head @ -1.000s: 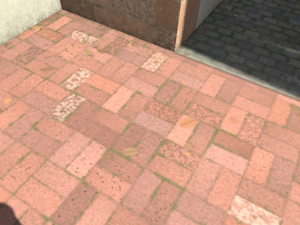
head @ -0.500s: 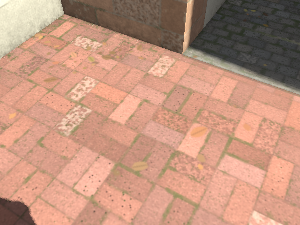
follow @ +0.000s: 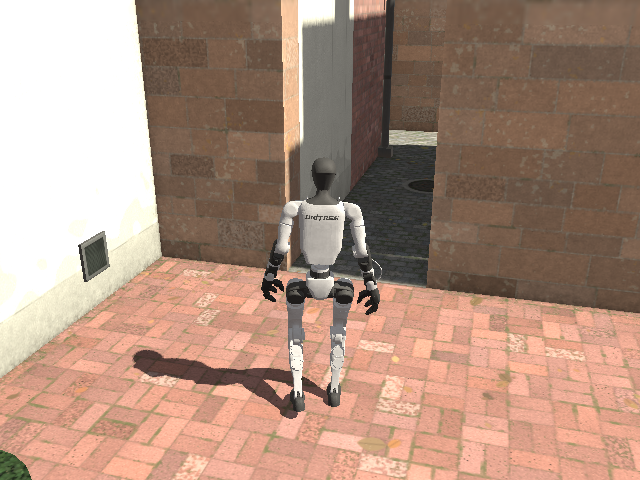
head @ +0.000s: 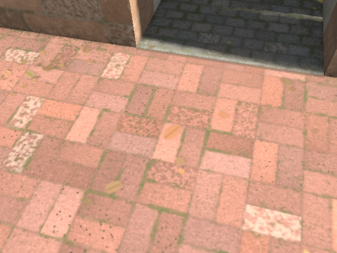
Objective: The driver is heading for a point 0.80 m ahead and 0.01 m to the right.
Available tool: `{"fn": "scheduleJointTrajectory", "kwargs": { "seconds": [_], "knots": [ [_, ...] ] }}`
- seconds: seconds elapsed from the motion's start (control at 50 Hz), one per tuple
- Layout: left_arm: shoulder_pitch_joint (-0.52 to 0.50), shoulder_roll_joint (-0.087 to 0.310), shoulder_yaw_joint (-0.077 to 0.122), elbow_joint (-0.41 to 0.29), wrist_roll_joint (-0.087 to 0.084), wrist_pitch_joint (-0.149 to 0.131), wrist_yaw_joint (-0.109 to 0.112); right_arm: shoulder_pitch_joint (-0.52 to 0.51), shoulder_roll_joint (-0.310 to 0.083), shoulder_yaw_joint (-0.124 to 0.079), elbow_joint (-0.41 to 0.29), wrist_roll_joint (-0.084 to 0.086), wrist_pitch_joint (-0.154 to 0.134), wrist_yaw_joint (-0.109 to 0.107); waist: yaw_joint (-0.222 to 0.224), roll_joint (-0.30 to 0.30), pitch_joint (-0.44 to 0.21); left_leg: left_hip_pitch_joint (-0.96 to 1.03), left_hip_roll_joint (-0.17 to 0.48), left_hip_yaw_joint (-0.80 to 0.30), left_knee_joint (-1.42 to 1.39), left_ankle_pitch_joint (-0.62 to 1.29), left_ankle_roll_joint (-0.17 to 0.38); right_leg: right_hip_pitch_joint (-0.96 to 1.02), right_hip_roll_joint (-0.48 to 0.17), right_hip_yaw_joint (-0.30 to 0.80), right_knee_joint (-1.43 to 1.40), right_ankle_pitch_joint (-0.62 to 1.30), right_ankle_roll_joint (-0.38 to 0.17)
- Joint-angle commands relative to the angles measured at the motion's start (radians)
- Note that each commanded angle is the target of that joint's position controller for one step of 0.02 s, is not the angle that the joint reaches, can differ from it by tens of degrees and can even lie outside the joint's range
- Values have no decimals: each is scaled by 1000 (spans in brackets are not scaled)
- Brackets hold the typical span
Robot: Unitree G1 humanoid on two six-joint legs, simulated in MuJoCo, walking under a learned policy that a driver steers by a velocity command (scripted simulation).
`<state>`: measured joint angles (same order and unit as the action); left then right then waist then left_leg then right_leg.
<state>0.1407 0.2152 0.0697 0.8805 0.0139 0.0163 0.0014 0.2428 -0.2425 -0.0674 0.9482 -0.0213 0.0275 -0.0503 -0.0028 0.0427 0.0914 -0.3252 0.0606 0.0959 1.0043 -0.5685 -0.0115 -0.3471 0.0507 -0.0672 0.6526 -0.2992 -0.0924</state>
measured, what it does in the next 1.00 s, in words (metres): steps on the spot: left foot, then right foot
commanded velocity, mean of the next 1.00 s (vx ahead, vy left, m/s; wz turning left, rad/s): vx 0.07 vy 0.00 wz -0.25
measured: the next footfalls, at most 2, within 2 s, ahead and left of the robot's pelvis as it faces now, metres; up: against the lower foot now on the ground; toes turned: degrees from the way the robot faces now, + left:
left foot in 0.46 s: +0.06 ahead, +0.11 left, +0.00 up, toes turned -14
right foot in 0.78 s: -0.03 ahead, -0.08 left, +0.00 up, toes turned -10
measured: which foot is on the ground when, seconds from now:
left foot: up 0.00-0.44, down 0.46-0.80, up 0.82-1.00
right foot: down 0.00-0.46, up 0.48-0.76, down 0.78-1.00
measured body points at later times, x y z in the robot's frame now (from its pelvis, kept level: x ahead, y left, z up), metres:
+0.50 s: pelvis +0.00 +0.03 +0.02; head +0.03 +0.04 +0.47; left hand +0.15 +0.26 -0.12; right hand +0.05 -0.25 -0.10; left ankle +0.02 +0.12 -0.72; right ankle +0.02 -0.07 -0.71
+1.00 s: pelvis +0.04 +0.03 +0.02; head +0.05 +0.03 +0.47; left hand +0.06 +0.29 -0.12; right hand +0.10 -0.26 -0.09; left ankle +0.10 +0.12 -0.69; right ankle -0.07 -0.07 -0.72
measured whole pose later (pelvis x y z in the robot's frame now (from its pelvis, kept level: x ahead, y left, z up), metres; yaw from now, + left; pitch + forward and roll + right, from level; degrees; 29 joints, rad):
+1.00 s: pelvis +0.04 +0.03 +0.02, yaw -14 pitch +0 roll -1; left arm 0.42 0.23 0.05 1.02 0.02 -0.05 0.01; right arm 0.19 -0.26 -0.06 0.84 -0.03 -0.03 0.04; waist 0.04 0.01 0.02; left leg -0.41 0.01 0.04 0.76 -0.35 0.05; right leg 0.02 0.03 0.06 0.27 -0.28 -0.03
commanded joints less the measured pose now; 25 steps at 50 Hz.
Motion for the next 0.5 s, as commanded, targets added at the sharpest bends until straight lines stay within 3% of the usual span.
{"fn": "scheduleJointTrajectory", "kwargs": {
  "seconds": [0.02,0.04,0.08,0.12,0.16,0.24,0.32,0.38,0.42,0.44,0.46,0.48,0.5],
  "knots": [
    [108,185,44,-35,-3,7,20,-46,-64,-6,-107,14,-8,2,40,-101,-79,-260,-14,-127,240,43,0,193,-349,452,-341,490,-252],
    [53,156,34,-55,-4,12,25,-49,-81,-11,-108,8,-14,2,16,-102,-60,-248,-3,-132,180,108,3,170,-284,397,-348,437,-198],
    [35,135,27,-73,-2,11,24,-3,-86,-15,-100,-13,-7,12,-6,-117,-100,-191,-26,-119,130,162,-2,165,-226,335,-336,511,-170],
    [74,163,35,-70,-2,0,16,2,-68,-12,-112,-6,2,17,-5,-97,-133,-182,-43,-120,72,167,-11,193,-220,340,-329,534,-168],
    [97,182,40,-72,-1,-2,13,-29,-63,-10,-135,-2,11,13,8,-113,-131,-195,-50,-127,7,168,-21,200,-219,372,-341,438,-168],
    [110,190,43,-90,7,6,11,-83,-71,-8,-174,0,14,14,29,-151,-121,-191,-63,-138,-95,177,-26,181,-214,440,-371,219,-167],
    [100,184,39,-101,17,7,7,-84,-64,-2,-187,7,6,14,38,-160,-133,-89,-78,-125,-196,164,-9,145,-208,454,-362,218,-155],
    [84,181,33,-101,18,12,6,-48,-64,1,-187,16,-2,9,30,-169,-137,14,-96,-112,-324,150,16,131,-210,478,-336,281,-135],
    [62,175,26,-99,7,20,9,19,-47,7,-169,18,-11,4,-8,-153,-132,145,-106,-93,-553,261,38,92,-183,473,-297,277,-91],
    [73,157,19,-97,1,20,13,33,-57,7,-167,12,-20,1,-14,-121,-124,226,-73,-131,-689,334,49,41,-150,464,-272,195,-43],
    [111,100,2,-102,-2,15,14,21,-115,2,-181,-7,-29,-4,13,36,-134,280,111,-331,-800,285,82,-24,-71,382,-148,16,13],
    [101,100,3,-113,-16,11,19,-55,-186,-5,-209,-10,-33,3,31,162,-82,193,285,-534,-843,417,178,-111,89,211,-53,-148,47],
    [87,153,17,-98,7,14,19,-56,-148,1,-201,-13,-38,9,17,113,-79,84,307,-508,-808,503,255,-11,45,203,126,-231,58]
  ]
}}
Keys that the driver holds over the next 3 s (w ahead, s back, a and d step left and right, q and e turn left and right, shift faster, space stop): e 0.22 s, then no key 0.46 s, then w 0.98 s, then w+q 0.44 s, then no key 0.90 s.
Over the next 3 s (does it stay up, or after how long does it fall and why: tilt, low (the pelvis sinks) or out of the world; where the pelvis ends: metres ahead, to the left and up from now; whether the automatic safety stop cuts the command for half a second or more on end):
stays up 0.77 -0.12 0.03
